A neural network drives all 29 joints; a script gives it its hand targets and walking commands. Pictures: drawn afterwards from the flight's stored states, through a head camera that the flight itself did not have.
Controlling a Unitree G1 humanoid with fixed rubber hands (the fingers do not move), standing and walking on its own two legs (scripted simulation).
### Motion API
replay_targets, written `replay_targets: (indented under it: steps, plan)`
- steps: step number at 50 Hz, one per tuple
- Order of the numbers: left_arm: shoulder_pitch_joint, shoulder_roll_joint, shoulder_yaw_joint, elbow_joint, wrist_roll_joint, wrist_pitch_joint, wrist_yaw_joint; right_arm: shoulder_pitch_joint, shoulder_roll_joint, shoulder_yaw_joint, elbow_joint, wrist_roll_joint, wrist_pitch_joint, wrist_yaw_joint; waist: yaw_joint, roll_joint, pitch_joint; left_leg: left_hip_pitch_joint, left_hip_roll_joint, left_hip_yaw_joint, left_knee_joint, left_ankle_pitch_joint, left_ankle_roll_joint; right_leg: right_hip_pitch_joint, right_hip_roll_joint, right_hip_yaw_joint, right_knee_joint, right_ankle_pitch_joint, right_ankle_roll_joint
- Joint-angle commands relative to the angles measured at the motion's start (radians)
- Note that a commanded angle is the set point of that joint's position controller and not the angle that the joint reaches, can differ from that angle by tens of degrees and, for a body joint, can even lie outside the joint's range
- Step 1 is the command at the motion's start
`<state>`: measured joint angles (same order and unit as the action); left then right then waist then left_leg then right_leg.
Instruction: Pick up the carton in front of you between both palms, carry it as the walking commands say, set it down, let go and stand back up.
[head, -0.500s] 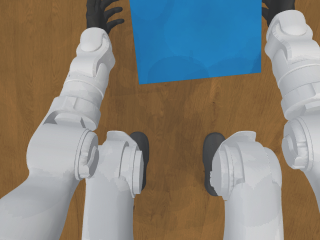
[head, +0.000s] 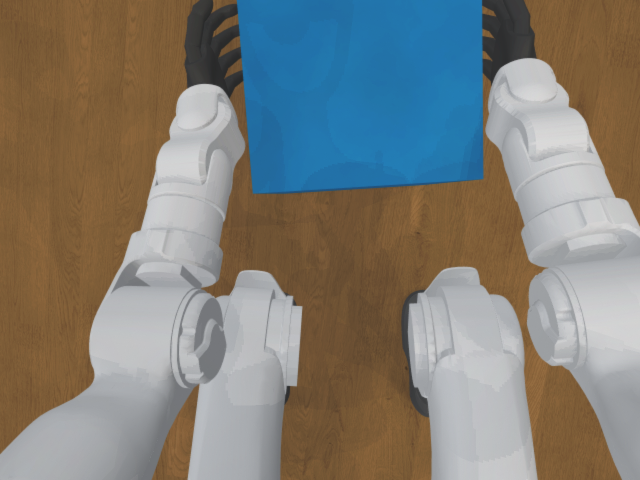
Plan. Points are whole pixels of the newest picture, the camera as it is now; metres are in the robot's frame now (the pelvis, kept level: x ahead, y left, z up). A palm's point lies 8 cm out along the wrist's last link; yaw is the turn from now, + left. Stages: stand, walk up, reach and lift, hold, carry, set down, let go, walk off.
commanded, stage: reach and lift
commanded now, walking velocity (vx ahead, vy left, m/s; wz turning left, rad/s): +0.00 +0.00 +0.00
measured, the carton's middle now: (354, 104) +0.51 -0.02 -0.21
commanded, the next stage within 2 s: none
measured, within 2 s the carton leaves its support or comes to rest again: neither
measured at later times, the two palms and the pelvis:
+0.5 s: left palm (87, 54) +0.48 +0.12 +0.06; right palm out of the picture +0.48 -0.18 +0.05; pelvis +0.00 +0.01 +0.12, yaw -2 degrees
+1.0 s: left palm out of the picture +0.44 +0.13 +0.22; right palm out of the picture +0.43 -0.17 +0.21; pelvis +0.05 +0.01 +0.26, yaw -3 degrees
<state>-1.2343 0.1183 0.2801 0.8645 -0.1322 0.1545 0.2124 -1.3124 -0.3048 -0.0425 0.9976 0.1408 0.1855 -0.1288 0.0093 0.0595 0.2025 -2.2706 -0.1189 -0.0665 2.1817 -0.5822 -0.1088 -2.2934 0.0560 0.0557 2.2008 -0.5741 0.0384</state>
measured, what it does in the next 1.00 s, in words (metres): rises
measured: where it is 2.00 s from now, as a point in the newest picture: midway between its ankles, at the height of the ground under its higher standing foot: (348, 372)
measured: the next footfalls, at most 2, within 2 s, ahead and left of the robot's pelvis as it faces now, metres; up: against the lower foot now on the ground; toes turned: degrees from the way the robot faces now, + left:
none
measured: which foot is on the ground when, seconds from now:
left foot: down 0.00-1.00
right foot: down 0.00-1.00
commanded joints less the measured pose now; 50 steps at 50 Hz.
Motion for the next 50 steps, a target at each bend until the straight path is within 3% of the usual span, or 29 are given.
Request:
replay_targets:
  steps: [1, 4, 8, 11, 19, 29, 36, 50]
  plan:
    - [-0.679, -1.082, -0.496, -0.333, -0.070, 0.024, -0.274, -0.649, 1.095, 0.322, -0.483, 0.070, -0.015, 0.254, -0.066, -0.135, -1.724, 0.690, -0.071, 0.195, -0.166, 0.487, 0.056, 1.013, 0.085, -0.143, -0.218, 0.603, -0.009]
    - [-0.647, -1.080, -0.488, -0.356, -0.022, 0.062, -0.278, -0.562, 1.146, 0.312, -0.466, 0.026, 0.036, 0.256, -0.050, -0.129, -1.601, 0.667, -0.075, 0.195, -0.241, 0.339, 0.061, 0.930, 0.095, -0.151, -0.292, 0.435, -0.006]
    - [-0.573, -1.098, -0.376, -0.209, 0.085, 0.113, -0.296, -0.493, 1.210, 0.220, -0.306, -0.062, 0.087, 0.292, -0.012, -0.119, -1.301, 0.578, -0.076, 0.185, -0.345, 0.143, 0.070, 0.724, 0.095, -0.145, -0.393, 0.184, -0.012]
    - [-0.546, -1.110, -0.296, -0.142, 0.154, 0.130, -0.308, -0.472, 1.232, 0.143, -0.234, -0.123, 0.101, 0.315, 0.001, -0.112, -1.224, 0.580, -0.076, 0.180, -0.410, 0.101, 0.076, 0.694, 0.100, -0.137, -0.454, 0.119, -0.018]
    - [-0.501, -1.176, -0.270, -0.119, 0.194, 0.143, -0.340, -0.417, 1.274, 0.064, -0.207, -0.199, 0.109, 0.334, -0.024, -0.080, -1.313, 0.685, -0.079, 0.167, -0.540, 0.147, 0.068, 0.815, 0.108, -0.135, -0.573, 0.175, -0.021]
    - [-0.358, -1.258, -0.431, -0.217, 0.126, 0.169, -0.358, -0.310, 1.359, 0.226, -0.365, -0.129, 0.133, 0.332, -0.032, -0.081, -1.445, 0.891, -0.081, 0.149, -0.665, 0.252, 0.060, 1.056, 0.113, -0.128, -0.687, 0.299, -0.008]
    - [-0.223, -1.279, -0.487, -0.232, 0.111, 0.171, -0.360, -0.196, 1.397, 0.290, -0.399, -0.101, 0.136, 0.325, -0.018, -0.094, -1.363, 1.010, -0.079, 0.125, -0.771, 0.267, 0.063, 1.179, 0.115, -0.107, -0.793, 0.311, 0.000]
    - [0.047, -1.300, -0.481, -0.186, 0.158, 0.136, -0.368, 0.071, 1.429, 0.266, -0.367, -0.154, 0.095, 0.316, -0.017, -0.069, -1.122, 1.285, -0.056, 0.056, -1.050, 0.311, 0.077, 1.432, 0.102, -0.045, -1.067, 0.352, -0.014]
